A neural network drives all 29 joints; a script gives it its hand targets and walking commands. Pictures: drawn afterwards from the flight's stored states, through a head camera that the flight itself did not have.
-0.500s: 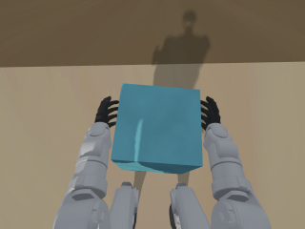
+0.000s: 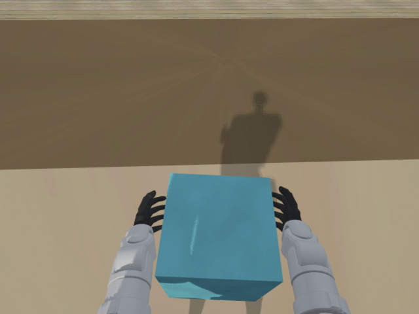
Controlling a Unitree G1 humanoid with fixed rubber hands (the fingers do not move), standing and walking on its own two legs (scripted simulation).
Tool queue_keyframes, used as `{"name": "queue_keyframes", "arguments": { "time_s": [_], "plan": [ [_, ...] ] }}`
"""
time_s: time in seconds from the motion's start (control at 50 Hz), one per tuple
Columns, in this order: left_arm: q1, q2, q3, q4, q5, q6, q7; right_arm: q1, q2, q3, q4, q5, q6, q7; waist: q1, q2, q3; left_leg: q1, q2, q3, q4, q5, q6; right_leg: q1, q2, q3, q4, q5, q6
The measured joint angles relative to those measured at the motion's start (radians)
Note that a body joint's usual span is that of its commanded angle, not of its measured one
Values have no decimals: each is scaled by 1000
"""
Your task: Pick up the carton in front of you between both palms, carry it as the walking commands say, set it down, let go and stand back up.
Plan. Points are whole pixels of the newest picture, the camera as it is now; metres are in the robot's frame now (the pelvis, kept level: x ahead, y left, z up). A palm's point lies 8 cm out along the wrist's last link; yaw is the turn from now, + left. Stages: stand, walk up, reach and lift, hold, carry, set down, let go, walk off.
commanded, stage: reach and lift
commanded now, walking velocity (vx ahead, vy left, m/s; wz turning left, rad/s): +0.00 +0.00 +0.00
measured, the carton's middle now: (215, 242) +0.31 +0.00 -0.09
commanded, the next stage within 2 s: hold in 1.26 s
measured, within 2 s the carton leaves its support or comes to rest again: neither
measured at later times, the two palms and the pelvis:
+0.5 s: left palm (133, 221) +0.29 +0.15 +0.07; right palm (306, 214) +0.30 -0.15 +0.07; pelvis -0.01 +0.00 +0.04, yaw +0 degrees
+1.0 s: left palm (132, 212) +0.30 +0.15 +0.08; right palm (306, 205) +0.31 -0.15 +0.08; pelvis +0.01 +0.00 +0.05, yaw +0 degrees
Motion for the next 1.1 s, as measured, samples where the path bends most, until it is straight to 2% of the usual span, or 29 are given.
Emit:
{"name": "queue_keyframes", "arguments": {
  "time_s": [0.22,0.34,0.46,0.68,1.1],
  "plan": [
    [87,-28,-31,-128,25,143,-6,71,1,48,-108,-26,144,19,8,7,73,383,10,-4,-275,93,0,381,-8,5,-275,95,-5],
    [56,-35,-7,-129,75,217,-32,37,10,28,-100,-83,210,38,12,7,118,512,13,-2,-355,128,0,507,-11,8,-350,129,-7],
    [11,-47,36,-112,111,236,-52,-6,24,-13,-83,-123,226,51,13,8,168,536,12,-1,-360,140,0,529,-11,9,-351,138,-7],
    [-7,-53,41,-140,115,236,-55,-25,25,-20,-110,-123,225,59,14,7,201,554,13,2,-384,154,2,547,-12,14,-376,154,-5],
    [82,-29,-59,-231,85,299,-43,67,3,80,-204,-95,290,50,13,9,184,647,15,1,-473,164,4,642,-17,15,-471,167,-5]
  ]
}}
